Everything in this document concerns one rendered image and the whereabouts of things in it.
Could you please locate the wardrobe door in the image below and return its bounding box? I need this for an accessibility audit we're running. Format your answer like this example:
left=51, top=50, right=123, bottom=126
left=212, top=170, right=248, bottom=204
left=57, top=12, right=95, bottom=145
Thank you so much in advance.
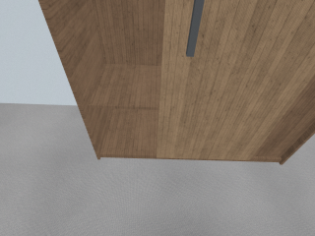
left=253, top=75, right=315, bottom=157
left=157, top=0, right=315, bottom=160

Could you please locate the handle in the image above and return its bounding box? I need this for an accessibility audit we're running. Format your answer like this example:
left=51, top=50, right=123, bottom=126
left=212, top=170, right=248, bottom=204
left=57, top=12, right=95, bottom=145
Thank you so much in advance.
left=186, top=0, right=205, bottom=57

